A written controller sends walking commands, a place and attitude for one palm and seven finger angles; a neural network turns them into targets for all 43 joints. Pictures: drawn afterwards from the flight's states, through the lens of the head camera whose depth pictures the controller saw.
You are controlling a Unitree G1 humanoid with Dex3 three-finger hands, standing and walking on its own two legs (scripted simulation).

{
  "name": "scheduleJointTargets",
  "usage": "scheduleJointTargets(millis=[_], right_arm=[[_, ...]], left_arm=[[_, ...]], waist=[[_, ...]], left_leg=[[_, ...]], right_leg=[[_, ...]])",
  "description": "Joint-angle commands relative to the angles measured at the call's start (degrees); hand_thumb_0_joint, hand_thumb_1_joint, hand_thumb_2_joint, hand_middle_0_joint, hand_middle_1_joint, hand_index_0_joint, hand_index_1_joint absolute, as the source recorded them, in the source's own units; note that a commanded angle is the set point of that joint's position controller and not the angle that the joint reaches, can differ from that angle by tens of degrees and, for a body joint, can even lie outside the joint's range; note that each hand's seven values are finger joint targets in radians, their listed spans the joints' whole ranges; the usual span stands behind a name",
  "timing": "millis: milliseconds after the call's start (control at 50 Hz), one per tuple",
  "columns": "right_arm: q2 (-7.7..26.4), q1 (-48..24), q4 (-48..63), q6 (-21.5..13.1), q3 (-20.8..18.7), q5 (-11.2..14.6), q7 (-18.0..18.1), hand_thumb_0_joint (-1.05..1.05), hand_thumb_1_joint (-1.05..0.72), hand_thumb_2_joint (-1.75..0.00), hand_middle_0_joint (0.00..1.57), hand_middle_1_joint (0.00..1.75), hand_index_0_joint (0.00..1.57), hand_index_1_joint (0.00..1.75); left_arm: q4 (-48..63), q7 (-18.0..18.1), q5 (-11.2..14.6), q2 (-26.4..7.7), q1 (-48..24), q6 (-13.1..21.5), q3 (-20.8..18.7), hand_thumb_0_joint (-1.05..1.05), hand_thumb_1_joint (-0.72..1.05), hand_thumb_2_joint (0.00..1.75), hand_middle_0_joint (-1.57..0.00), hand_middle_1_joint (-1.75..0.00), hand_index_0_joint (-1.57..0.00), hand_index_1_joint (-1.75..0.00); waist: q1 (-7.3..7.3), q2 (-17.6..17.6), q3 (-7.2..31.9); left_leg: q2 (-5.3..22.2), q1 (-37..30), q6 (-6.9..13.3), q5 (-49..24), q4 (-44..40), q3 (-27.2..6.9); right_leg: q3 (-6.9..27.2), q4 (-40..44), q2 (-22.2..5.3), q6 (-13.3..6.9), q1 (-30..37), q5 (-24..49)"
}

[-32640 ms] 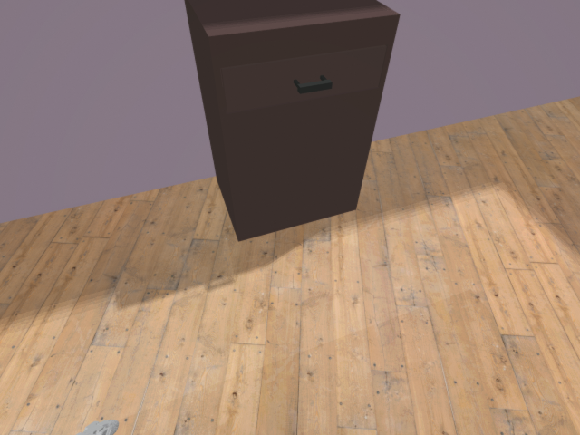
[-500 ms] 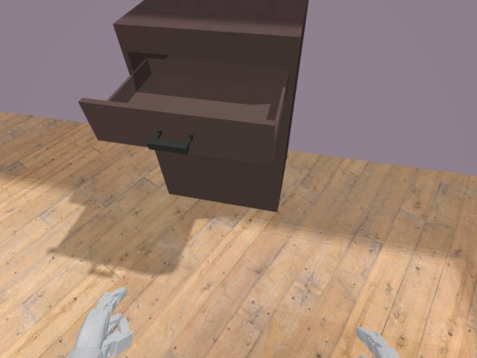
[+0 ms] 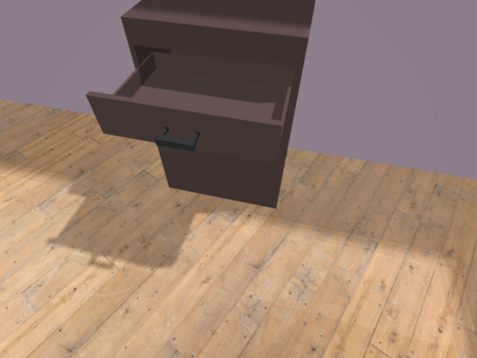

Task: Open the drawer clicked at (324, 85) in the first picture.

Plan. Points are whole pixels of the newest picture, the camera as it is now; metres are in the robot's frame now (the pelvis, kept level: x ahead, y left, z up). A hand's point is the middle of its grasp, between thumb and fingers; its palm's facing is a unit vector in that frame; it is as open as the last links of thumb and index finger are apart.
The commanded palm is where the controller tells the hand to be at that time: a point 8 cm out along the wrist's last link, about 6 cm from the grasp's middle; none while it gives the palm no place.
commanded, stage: let the arm hang, fingers relaxed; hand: left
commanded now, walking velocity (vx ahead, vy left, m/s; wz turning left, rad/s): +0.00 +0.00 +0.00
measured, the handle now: (178, 137) +0.65 +0.21 -0.06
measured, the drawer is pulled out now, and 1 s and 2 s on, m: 0.30 0.30 0.30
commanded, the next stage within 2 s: look to check the result in 0.40 s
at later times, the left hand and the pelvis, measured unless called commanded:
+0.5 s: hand out of the picture +0.00 +0.16 -0.18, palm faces +0.03 -0.98 -0.18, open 7.4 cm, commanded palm none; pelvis +0.00 +0.00 +0.00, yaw -1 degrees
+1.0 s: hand out of the picture +0.02 +0.15 -0.18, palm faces +0.02 -0.99 -0.17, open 7.4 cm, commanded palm none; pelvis +0.02 -0.01 +0.00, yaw -1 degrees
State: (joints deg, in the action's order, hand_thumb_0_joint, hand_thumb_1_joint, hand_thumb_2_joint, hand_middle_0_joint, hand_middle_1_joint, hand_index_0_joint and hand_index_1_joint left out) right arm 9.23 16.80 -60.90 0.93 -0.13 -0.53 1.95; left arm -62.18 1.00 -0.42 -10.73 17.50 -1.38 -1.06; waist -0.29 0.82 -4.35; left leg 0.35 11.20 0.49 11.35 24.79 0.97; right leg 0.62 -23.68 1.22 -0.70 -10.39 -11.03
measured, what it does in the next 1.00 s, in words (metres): stands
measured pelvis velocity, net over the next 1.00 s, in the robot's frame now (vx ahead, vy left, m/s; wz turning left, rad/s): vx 0.02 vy -0.01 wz -0.02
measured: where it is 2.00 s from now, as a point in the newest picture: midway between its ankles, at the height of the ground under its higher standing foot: outside the picture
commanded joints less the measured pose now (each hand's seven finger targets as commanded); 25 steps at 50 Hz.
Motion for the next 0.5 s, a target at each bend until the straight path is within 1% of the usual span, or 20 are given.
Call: scheduleJointTargets(millis=[0,20,40,60,120,140,160,180,200,240,260,300,340,360,420,480], right_arm=[[5.14,3.85,0.44,-0.86,-1.15,-0.18,0.13,0.00,-0.90,-0.90,0.20,0.30,0.20,0.30],[4.97,4.11,0.25,-0.88,-1.18,-0.14,0.15,0.00,-0.90,-0.90,0.20,0.30,0.20,0.30],[4.84,4.04,0.07,-0.82,-1.27,-0.09,0.13,0.00,-0.90,-0.90,0.20,0.30,0.20,0.30],[4.46,4.40,-0.27,-0.84,-1.25,-0.17,0.13,0.00,-0.90,-0.90,0.20,0.30,0.20,0.30],[3.78,4.71,-0.75,-0.80,-1.28,-0.22,0.17,0.00,-0.90,-0.90,0.20,0.30,0.20,0.30],[3.46,4.75,-0.82,-0.84,-1.41,-0.15,0.19,0.00,-0.90,-0.90,0.20,0.30,0.20,0.30],[3.07,5.39,-1.20,-0.87,-1.36,-0.23,0.22,0.00,-0.90,-0.90,0.20,0.30,0.20,0.30],[3.07,5.40,-1.37,-0.91,-1.32,-0.23,0.24,0.00,-0.90,-0.90,0.20,0.30,0.20,0.30],[2.76,5.40,-1.42,-0.95,-1.33,-0.23,0.24,0.00,-0.90,-0.90,0.20,0.30,0.20,0.30],[2.46,5.54,-1.51,-0.91,-1.42,-0.18,0.28,0.00,-0.90,-0.90,0.20,0.30,0.20,0.30],[2.06,5.77,-1.70,-0.92,-1.45,-0.26,0.28,0.00,-0.90,-0.90,0.20,0.30,0.20,0.30],[1.78,5.87,-1.81,-0.94,-1.45,-0.22,0.32,0.00,-0.90,-0.90,0.20,0.30,0.20,0.30],[1.78,5.85,-1.70,-0.91,-1.52,-0.16,0.37,0.00,-0.90,-0.90,0.20,0.30,0.20,0.30],[1.43,6.01,-1.98,-0.95,-1.54,-0.24,0.41,0.00,-0.90,-0.90,0.20,0.30,0.20,0.30],[1.30,6.19,-2.19,-0.92,-1.48,-0.16,0.41,0.00,-0.90,-0.90,0.20,0.30,0.20,0.30],[1.29,6.06,-2.32,-0.93,-1.45,-0.15,0.44,0.00,-0.90,-0.90,0.20,0.30,0.20,0.30]], left_arm=[[1.02,0.64,-0.14,-5.23,2.05,1.21,-0.60,0.00,0.90,0.90,-0.20,-0.30,-0.20,-0.30],[0.74,0.68,-0.17,-5.08,1.98,1.23,-0.61,0.00,0.90,0.90,-0.20,-0.30,-0.20,-0.30],[0.55,0.78,-0.24,-5.08,2.38,1.25,-0.59,0.00,0.90,0.90,-0.20,-0.30,-0.20,-0.30],[0.38,0.80,-0.25,-4.75,2.20,1.26,-0.63,0.00,0.90,0.90,-0.20,-0.30,-0.20,-0.30],[0.04,0.88,-0.21,-4.12,2.26,1.27,-0.66,0.00,0.90,0.90,-0.20,-0.30,-0.20,-0.30],[-0.04,0.97,-0.27,-3.97,2.77,1.42,-0.61,0.00,0.90,0.90,-0.20,-0.30,-0.20,-0.30],[-0.01,1.00,-0.25,-3.72,2.38,1.41,-0.68,0.00,0.90,0.90,-0.20,-0.30,-0.20,-0.30],[-0.02,0.98,-0.24,-3.59,2.27,1.36,-0.70,0.00,0.90,0.90,-0.20,-0.30,-0.20,-0.30],[-0.05,1.00,-0.26,-3.45,2.44,1.39,-0.74,0.00,0.90,0.90,-0.20,-0.30,-0.20,-0.30],[-0.19,1.08,-0.30,-3.15,2.73,1.47,-0.78,0.00,0.90,0.90,-0.20,-0.30,-0.20,-0.30],[-0.25,1.08,-0.25,-2.93,2.72,1.47,-0.87,0.00,0.90,0.90,-0.20,-0.30,-0.20,-0.30],[-0.38,1.08,-0.21,-2.87,2.60,1.53,-0.93,0.00,0.90,0.90,-0.20,-0.30,-0.20,-0.30],[-0.45,1.16,-0.23,-2.62,3.07,1.67,-0.84,0.00,0.90,0.90,-0.20,-0.30,-0.20,-0.30],[-0.47,1.15,-0.20,-2.36,2.79,1.65,-0.88,0.00,0.90,0.90,-0.20,-0.30,-0.20,-0.30],[-0.58,1.15,-0.12,-2.53,2.66,1.76,-0.93,0.00,0.90,0.90,-0.20,-0.30,-0.20,-0.30],[-0.73,1.21,-0.10,-2.24,2.67,1.83,-0.88,0.00,0.90,0.90,-0.20,-0.30,-0.20,-0.30]], waist=[[0.39,0.52,-0.88],[0.44,0.14,-0.80],[0.19,-0.01,-1.30],[0.42,-0.58,-1.17],[0.40,-0.23,-2.25],[0.28,-0.09,-1.99],[0.56,-0.57,-1.98],[0.44,0.23,-2.44],[0.40,0.30,-2.46],[0.34,-0.60,-2.52],[0.42,-0.51,-2.24],[0.43,0.11,-2.07],[0.54,-0.50,-1.53],[0.64,0.30,-1.47],[0.71,-1.33,-1.06],[0.75,-1.02,-1.15]], left_leg=[[5.08,1.10,1.69,4.83,-7.67,-5.33],[5.18,1.24,1.67,5.58,-7.96,-5.47],[5.15,1.16,1.72,5.87,-7.90,-5.44],[5.17,1.32,1.77,6.01,-8.03,-5.38],[4.73,1.77,1.66,6.22,-7.86,-5.02],[4.88,0.98,1.70,5.70,-7.65,-4.78],[4.96,1.56,1.76,6.00,-7.85,-5.03],[4.84,2.02,1.71,5.93,-7.84,-4.90],[4.83,1.92,1.67,5.72,-7.81,-4.72],[4.80,1.65,1.70,5.62,-7.50,-4.74],[4.76,1.68,1.76,5.67,-7.49,-4.58],[4.48,1.35,1.60,4.36,-6.82,-4.07],[4.62,0.12,1.63,3.69,-6.43,-4.02],[4.61,0.29,1.68,3.41,-6.37,-3.92],[4.46,-0.11,1.53,1.80,-5.58,-3.38],[4.46,-0.62,1.50,0.69,-5.29,-3.35]], right_leg=[[4.14,5.43,-4.42,-2.14,-2.63,-3.27],[3.96,5.31,-4.36,-2.07,-2.53,-3.51],[4.01,5.36,-4.25,-2.05,-3.08,-4.07],[4.01,5.33,-4.28,-2.01,-2.91,-3.84],[4.23,5.26,-4.32,-2.03,-3.67,-4.09],[4.49,5.29,-4.11,-2.08,-4.12,-3.91],[4.23,5.13,-4.11,-2.03,-3.64,-3.67],[4.17,4.94,-4.16,-1.99,-3.63,-3.30],[4.24,4.73,-4.14,-2.04,-3.73,-2.98],[4.24,4.84,-4.06,-2.09,-4.13,-3.52],[4.36,4.97,-4.21,-2.10,-3.95,-3.61],[4.49,4.99,-4.41,-2.17,-3.79,-2.81],[4.77,5.04,-4.23,-2.23,-4.46,-2.80],[4.73,5.11,-4.39,-2.28,-4.13,-2.38],[5.09,5.28,-4.63,-2.36,-3.73,-1.79],[5.11,5.34,-4.64,-2.35,-3.86,-1.26]])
